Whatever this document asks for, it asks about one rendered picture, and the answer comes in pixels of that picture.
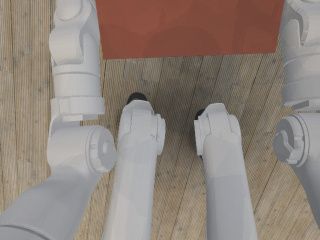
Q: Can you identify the right robot upper arm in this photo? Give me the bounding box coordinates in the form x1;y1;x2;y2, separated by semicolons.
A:
272;113;320;229

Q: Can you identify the right robot forearm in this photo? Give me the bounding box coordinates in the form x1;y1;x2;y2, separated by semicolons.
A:
279;0;320;113

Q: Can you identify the robot left foot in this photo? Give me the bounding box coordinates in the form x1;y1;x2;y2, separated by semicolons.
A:
126;92;147;105

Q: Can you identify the left robot forearm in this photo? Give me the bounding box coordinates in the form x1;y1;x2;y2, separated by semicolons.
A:
46;0;105;162

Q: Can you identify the left robot upper arm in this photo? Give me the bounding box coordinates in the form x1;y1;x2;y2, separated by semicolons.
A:
0;125;117;240

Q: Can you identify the robot left shin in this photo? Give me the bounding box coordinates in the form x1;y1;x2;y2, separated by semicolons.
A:
117;100;154;150

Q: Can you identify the carton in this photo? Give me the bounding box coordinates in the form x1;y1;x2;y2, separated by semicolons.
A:
95;0;285;60

